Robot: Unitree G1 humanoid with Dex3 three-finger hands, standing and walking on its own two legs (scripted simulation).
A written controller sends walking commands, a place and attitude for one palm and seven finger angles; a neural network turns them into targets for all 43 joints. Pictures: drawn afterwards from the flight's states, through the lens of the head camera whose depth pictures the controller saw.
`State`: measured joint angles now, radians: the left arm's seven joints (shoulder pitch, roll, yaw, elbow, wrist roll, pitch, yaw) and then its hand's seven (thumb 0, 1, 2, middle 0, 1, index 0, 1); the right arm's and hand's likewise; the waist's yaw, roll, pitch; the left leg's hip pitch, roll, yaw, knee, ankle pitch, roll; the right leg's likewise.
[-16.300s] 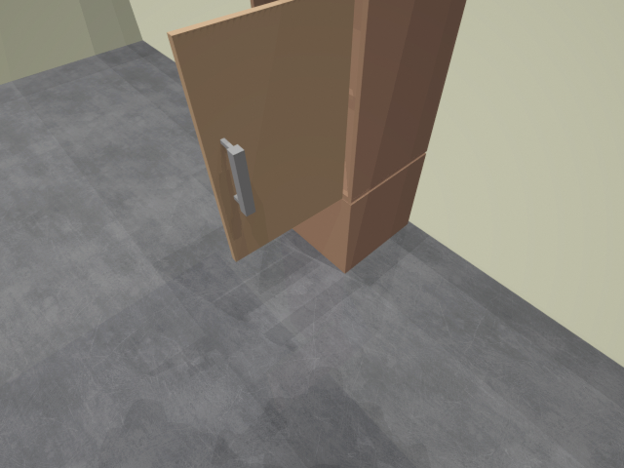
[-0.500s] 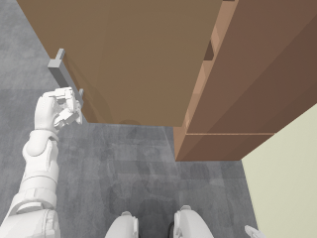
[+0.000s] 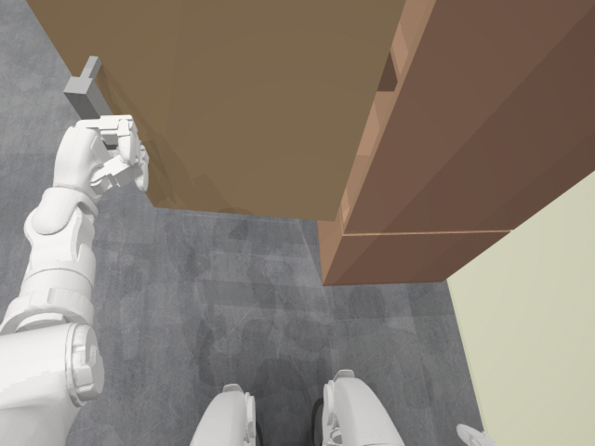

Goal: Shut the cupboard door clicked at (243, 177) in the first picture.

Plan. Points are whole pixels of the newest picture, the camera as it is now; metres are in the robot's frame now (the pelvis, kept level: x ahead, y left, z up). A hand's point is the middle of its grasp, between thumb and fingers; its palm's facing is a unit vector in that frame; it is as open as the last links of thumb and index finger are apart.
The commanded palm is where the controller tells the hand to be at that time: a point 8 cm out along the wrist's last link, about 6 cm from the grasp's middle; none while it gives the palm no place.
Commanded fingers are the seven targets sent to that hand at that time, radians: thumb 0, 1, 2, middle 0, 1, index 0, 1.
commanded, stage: push the door shut along its arc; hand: left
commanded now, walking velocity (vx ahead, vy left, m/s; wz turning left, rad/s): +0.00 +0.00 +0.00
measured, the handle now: (114, 123) +0.54 +0.24 +0.05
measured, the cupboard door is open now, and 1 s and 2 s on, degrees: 84 71 57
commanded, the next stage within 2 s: pull the fist back off the door in 1.46 s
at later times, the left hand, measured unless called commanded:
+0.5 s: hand (142, 134) +0.51 +0.19 +0.06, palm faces -0.25 -0.97 -0.05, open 3.1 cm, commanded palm +0.52 +0.21 +0.05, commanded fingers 0.00 0.90 0.90 -1.30 -1.50 -1.30 -1.50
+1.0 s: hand (193, 104) +0.57 +0.13 +0.06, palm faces -0.38 -0.92 -0.05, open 3.0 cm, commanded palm +0.58 +0.17 +0.05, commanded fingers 0.00 0.90 0.90 -1.30 -1.50 -1.30 -1.50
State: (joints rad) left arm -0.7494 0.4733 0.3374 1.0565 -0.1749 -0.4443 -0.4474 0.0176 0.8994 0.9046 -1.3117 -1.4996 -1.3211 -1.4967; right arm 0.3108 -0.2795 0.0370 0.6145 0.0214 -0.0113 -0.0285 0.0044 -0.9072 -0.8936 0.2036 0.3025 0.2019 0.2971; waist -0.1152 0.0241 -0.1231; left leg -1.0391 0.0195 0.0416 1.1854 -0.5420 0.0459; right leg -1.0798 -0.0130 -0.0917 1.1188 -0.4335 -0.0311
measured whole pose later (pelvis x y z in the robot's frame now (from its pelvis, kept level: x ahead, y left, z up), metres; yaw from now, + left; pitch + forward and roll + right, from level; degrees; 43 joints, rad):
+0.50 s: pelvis -0.02 +0.01 -0.02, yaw +0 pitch +27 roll -4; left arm -1.06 0.63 0.28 1.22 -0.13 -0.35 -0.51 0.02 0.90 0.90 -1.30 -1.50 -1.31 -1.50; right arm 0.35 -0.30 0.05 0.65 0.01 -0.04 -0.03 0.00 -0.91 -0.89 0.20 0.30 0.20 0.30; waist -0.19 0.02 -0.11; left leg -1.21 0.02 0.01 1.28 -0.55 0.06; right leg -1.22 -0.01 -0.12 1.17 -0.42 -0.02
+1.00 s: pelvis +0.01 +0.02 -0.02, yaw -3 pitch +30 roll -4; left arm -1.13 0.64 0.33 1.22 -0.04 -0.27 -0.52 0.00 0.85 0.90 -1.30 -1.50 -1.30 -1.50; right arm 0.42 -0.26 0.07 0.62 -0.01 -0.01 -0.01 0.00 -0.91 -0.89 0.21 0.30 0.20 0.30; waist -0.26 0.07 -0.10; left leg -1.21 0.05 0.05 1.29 -0.59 0.07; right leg -1.25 0.02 -0.08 1.18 -0.44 -0.01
